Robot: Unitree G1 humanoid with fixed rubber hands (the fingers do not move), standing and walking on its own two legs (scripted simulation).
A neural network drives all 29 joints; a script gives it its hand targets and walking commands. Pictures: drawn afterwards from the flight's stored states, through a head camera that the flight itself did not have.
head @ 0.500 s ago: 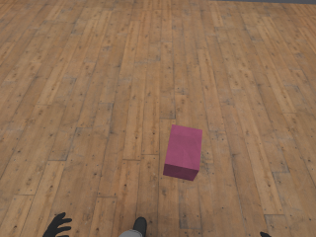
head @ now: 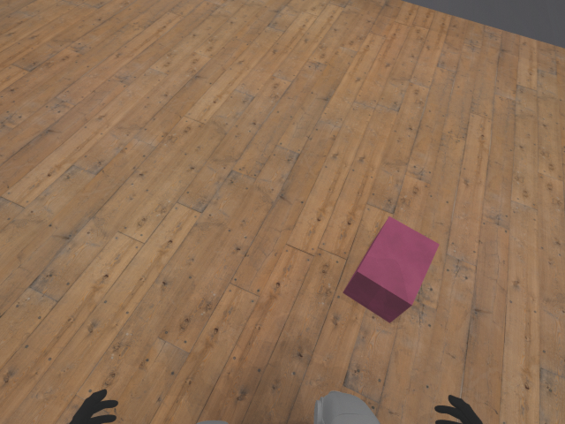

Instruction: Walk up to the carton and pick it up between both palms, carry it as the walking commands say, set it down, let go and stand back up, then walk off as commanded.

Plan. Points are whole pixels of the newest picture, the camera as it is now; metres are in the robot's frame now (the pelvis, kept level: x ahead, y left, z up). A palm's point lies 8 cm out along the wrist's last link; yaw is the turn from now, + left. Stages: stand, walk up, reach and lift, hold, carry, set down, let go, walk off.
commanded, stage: walk off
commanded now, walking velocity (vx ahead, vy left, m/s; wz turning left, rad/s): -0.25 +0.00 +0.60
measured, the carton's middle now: (389, 269) +0.63 -0.45 -0.67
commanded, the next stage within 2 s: none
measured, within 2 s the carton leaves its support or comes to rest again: neither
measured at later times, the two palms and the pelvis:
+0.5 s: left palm out of the picture -0.08 +0.27 -0.09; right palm out of the picture +0.01 -0.29 -0.12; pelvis -0.13 -0.04 +0.00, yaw +15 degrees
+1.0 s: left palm out of the picture -0.36 +0.24 -0.13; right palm out of the picture -0.02 -0.21 -0.09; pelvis -0.27 -0.04 +0.01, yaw +35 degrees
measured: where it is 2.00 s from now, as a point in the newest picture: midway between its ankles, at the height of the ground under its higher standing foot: outside the picture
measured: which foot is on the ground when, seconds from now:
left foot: down 0.00-0.46, up 0.48-0.88, down 0.90-1.00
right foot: up 0.00-0.44, down 0.46-0.90, up 0.92-1.00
